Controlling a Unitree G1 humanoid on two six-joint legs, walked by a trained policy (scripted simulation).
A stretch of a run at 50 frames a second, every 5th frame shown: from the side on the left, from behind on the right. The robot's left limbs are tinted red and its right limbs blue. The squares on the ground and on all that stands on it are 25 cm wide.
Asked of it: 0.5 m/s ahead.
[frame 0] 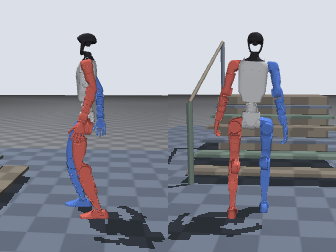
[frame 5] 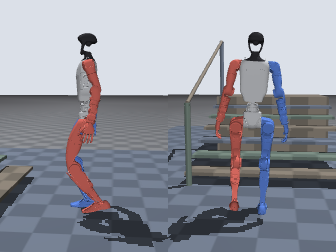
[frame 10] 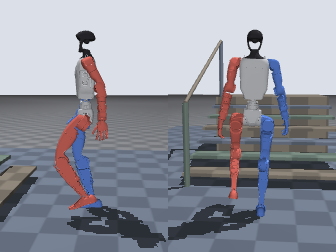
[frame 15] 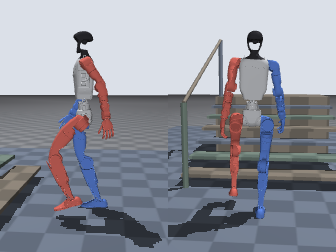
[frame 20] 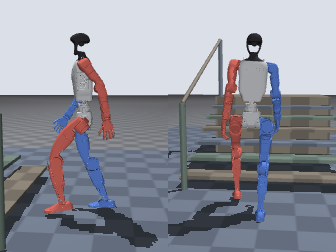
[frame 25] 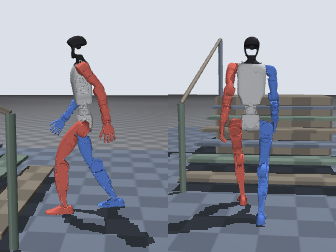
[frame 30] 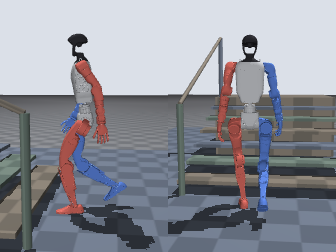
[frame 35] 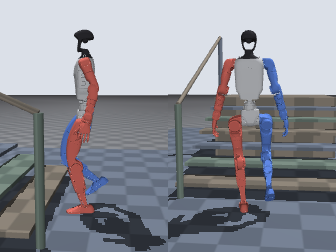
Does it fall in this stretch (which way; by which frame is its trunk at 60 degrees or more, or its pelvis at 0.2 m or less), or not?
no
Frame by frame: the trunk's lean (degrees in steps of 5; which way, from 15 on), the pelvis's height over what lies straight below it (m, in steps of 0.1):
0: 5, 0.8
5: 5, 0.8
10: 0, 0.8
15: 5, 0.8
20: 5, 0.8
25: 5, 0.7
30: 5, 0.8
35: 0, 0.8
